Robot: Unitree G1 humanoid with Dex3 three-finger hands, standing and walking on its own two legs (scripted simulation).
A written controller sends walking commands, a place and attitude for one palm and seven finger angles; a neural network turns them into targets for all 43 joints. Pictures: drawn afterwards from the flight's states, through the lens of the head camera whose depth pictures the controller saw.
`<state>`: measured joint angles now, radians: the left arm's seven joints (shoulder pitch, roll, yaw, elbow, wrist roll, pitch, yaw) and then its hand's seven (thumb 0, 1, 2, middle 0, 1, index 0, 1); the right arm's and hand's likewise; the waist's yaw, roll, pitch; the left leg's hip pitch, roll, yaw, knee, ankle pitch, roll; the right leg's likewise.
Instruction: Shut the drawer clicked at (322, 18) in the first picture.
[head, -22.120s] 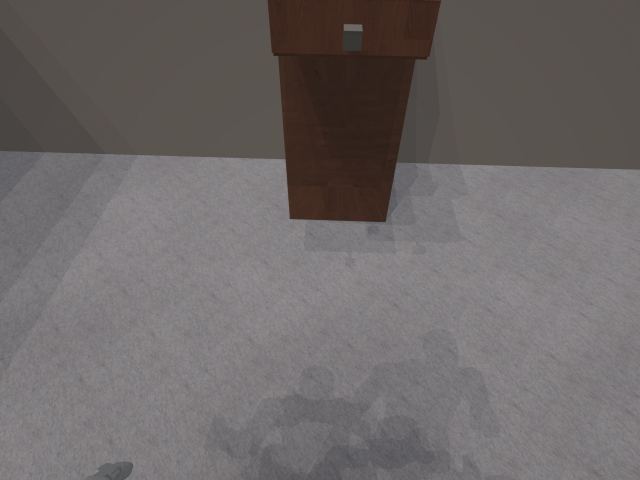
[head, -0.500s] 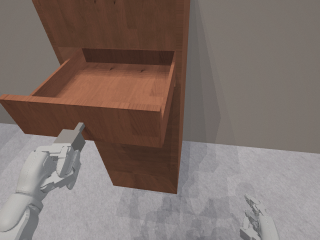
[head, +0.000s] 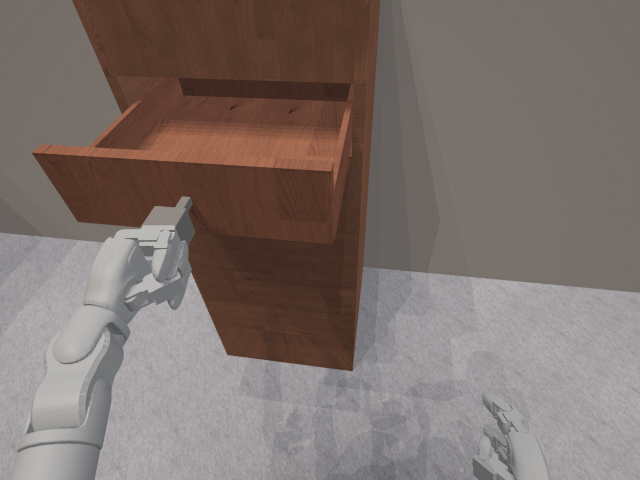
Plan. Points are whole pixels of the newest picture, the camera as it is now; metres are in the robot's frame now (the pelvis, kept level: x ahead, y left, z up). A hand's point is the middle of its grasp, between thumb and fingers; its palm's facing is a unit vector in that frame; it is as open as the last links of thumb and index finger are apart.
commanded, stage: push the drawer shut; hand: left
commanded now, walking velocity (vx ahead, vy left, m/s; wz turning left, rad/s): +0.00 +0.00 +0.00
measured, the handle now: (175, 219) +0.38 +0.22 +0.15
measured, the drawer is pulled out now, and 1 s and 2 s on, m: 0.22 0.11 0.00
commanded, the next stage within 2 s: none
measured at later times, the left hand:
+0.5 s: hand (202, 231) +0.37 +0.18 +0.14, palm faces -0.05 -1.00 -0.05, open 2.9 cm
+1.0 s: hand (216, 205) +0.41 +0.18 +0.15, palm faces -0.06 -1.00 -0.02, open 3.3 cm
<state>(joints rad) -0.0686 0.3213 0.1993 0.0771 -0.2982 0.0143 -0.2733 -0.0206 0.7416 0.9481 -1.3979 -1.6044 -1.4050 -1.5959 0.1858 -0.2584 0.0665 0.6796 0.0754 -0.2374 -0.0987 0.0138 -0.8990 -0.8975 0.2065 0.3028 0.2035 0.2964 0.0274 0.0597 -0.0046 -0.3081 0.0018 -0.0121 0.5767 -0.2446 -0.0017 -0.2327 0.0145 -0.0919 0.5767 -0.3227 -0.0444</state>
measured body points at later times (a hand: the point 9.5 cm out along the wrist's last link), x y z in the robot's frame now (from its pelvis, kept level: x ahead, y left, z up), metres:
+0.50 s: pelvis +0.02 +0.00 +0.00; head +0.02 -0.02 +0.45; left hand +0.36 +0.23 +0.15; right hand +0.17 -0.24 -0.09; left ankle +0.04 +0.12 -0.73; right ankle +0.00 -0.09 -0.73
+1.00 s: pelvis +0.02 +0.00 +0.00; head +0.03 -0.01 +0.45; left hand +0.41 +0.23 +0.15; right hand +0.14 -0.25 -0.10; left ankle +0.04 +0.12 -0.73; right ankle +0.00 -0.09 -0.73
